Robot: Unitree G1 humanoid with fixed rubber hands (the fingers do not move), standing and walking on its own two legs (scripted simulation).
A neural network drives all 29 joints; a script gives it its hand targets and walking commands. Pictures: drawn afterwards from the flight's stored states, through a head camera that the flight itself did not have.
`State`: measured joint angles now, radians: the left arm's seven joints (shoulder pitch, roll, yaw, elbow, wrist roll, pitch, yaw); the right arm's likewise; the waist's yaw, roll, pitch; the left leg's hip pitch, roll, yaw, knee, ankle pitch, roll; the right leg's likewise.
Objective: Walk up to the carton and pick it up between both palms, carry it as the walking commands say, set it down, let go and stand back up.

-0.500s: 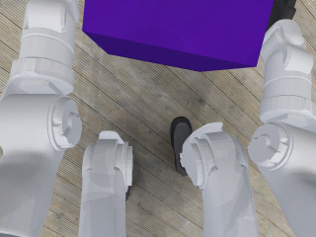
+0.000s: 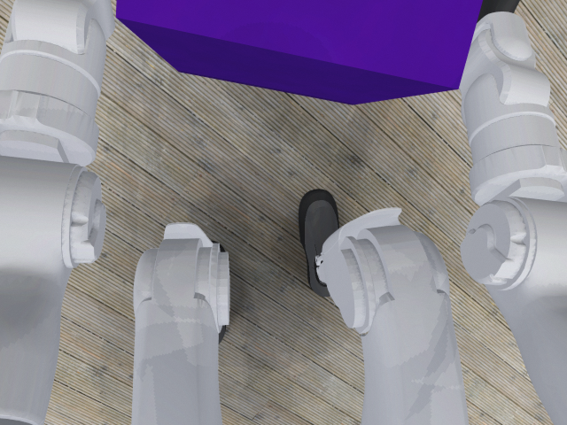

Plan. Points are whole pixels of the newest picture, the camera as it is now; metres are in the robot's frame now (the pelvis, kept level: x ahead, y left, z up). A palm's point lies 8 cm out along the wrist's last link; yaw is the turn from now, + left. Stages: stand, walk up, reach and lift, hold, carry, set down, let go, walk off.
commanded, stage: set down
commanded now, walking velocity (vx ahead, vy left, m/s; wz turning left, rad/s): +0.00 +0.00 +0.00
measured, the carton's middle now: out of the picture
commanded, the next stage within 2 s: let go in 1.66 s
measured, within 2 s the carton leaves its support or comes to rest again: neither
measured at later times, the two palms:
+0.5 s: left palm out of the picture +0.60 +0.17 -0.15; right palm (529, 12) +0.51 -0.28 -0.14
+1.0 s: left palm out of the picture +0.61 +0.18 +0.04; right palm out of the picture +0.51 -0.29 +0.02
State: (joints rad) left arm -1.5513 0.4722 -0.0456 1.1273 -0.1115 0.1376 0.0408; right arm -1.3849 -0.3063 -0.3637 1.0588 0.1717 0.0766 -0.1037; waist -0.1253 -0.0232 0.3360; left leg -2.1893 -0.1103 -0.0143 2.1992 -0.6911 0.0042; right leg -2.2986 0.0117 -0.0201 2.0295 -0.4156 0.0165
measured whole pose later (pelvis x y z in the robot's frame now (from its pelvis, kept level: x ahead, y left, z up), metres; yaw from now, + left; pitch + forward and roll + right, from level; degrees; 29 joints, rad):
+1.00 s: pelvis +0.01 +0.00 +0.12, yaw +1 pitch +47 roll +0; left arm -1.43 0.59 0.09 1.04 -0.10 0.27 -0.13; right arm -1.17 -0.31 -0.41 0.79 0.13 0.27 -0.05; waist -0.14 0.03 0.03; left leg -1.97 -0.09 -0.02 1.75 -0.60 0.01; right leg -2.07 0.02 0.00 1.62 -0.37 0.01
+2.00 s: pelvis +0.09 -0.01 +0.33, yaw +2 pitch +39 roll +0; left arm -0.62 0.28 0.21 0.58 0.05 0.18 -0.02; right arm -0.42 -0.29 -0.24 0.48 0.06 0.16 0.14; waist -0.09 0.01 -0.09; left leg -1.16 -0.07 -0.08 0.82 -0.34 0.00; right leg -1.24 0.02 0.00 0.73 -0.18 -0.01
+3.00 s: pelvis +0.13 -0.01 +0.38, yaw +0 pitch -5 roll +0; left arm 0.22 0.18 0.05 0.47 0.03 0.11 -0.05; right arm 0.21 -0.22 -0.02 0.39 -0.01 0.22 0.04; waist -0.03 0.02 0.08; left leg -0.03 -0.02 -0.07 0.47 -0.35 0.01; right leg -0.16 0.05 0.02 0.49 -0.23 -0.02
